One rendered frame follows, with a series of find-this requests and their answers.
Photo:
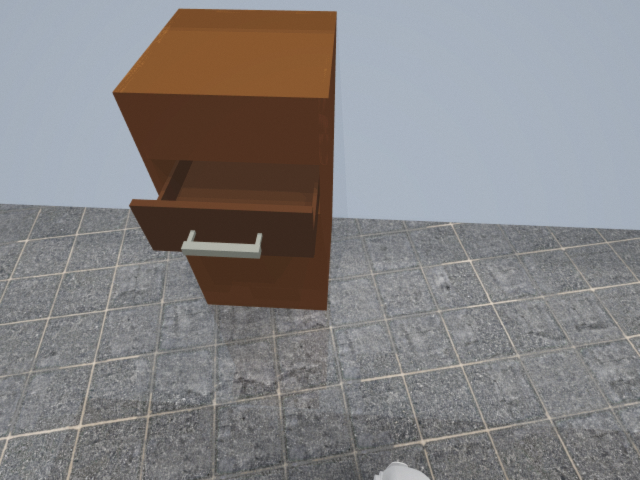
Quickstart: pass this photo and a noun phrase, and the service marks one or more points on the handle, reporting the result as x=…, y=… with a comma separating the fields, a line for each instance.
x=213, y=249

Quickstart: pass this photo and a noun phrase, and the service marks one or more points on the drawer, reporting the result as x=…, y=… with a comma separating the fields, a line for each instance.
x=231, y=202

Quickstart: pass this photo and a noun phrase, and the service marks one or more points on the cabinet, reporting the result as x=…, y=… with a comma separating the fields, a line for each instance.
x=254, y=86

